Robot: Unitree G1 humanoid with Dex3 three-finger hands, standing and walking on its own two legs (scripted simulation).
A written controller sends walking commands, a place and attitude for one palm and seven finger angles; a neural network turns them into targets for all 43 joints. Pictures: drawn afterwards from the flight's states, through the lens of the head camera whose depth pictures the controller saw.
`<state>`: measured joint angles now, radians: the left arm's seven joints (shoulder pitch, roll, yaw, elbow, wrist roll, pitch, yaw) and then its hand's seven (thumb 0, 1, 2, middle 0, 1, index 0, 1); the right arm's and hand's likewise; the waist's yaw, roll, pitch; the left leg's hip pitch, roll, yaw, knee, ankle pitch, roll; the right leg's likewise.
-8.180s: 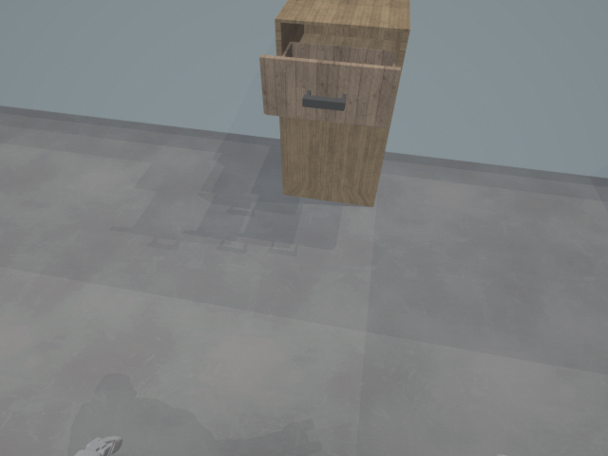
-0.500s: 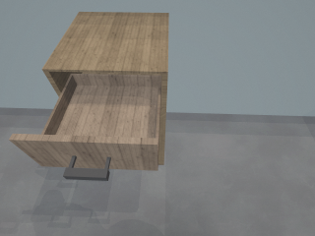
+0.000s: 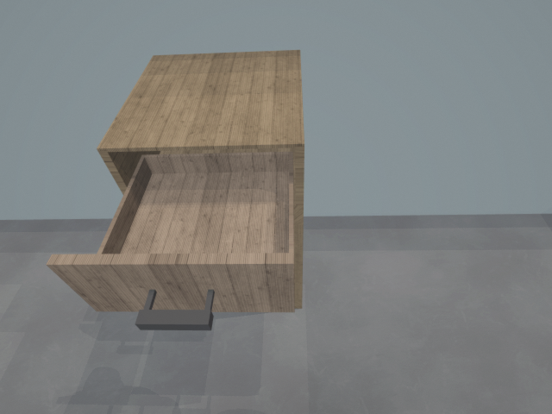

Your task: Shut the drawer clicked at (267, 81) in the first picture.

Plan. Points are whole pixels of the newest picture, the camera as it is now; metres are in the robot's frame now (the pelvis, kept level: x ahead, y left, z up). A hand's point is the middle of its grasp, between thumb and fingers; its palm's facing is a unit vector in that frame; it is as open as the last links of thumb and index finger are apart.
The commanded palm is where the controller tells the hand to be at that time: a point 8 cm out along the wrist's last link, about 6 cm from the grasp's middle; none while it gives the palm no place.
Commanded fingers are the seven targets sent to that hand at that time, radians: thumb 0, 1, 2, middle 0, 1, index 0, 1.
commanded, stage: come to a stop and stand still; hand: left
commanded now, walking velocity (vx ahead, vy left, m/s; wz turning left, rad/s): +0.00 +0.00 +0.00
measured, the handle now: (178, 307) +0.30 +0.20 -0.06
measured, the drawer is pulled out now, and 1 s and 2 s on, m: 0.29 0.29 0.28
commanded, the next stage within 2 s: look again from close up in 0.58 s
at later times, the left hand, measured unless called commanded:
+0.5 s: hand out of the picture +0.06 +0.15 -0.16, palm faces +0.01 -0.97 -0.24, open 7.3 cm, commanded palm none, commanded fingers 0.00 0.90 0.90 -0.20 -0.30 -0.20 -0.30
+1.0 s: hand out of the picture +0.01 +0.13 -0.17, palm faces +0.02 -0.98 -0.21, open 7.4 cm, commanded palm none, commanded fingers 0.00 0.90 0.90 -0.20 -0.30 -0.20 -0.30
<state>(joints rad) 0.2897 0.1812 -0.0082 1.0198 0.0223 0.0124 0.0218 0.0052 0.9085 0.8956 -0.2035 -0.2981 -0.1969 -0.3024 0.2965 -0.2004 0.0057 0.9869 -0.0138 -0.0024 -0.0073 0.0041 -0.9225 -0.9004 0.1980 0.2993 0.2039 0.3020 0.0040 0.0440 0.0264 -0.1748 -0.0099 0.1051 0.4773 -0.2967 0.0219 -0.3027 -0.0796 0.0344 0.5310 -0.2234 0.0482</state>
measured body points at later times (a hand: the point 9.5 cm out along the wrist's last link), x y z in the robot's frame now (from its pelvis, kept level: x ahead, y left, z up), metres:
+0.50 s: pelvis +0.03 -0.04 +0.00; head +0.04 -0.06 +0.45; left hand +0.06 +0.20 -0.14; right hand +0.04 -0.26 -0.17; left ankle -0.02 +0.10 -0.74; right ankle +0.04 -0.15 -0.74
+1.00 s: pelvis +0.01 -0.04 +0.01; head +0.02 -0.05 +0.45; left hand +0.01 +0.19 -0.15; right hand -0.01 -0.26 -0.16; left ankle -0.02 +0.10 -0.74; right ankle +0.04 -0.15 -0.74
